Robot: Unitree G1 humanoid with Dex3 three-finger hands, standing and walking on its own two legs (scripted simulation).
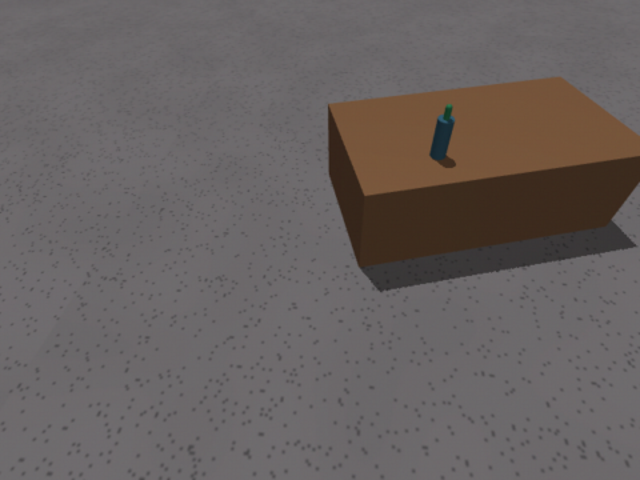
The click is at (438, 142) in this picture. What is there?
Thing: necked bottle
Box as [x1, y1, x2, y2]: [430, 104, 454, 159]
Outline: 450,104 446,106 444,113 438,116 430,151 430,156 435,159 442,159 445,156 454,118 450,115 452,107
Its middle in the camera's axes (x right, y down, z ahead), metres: +0.43 -0.37 +1.35
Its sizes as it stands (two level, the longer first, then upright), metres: 0.057 0.057 0.204
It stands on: a support 0.39 m high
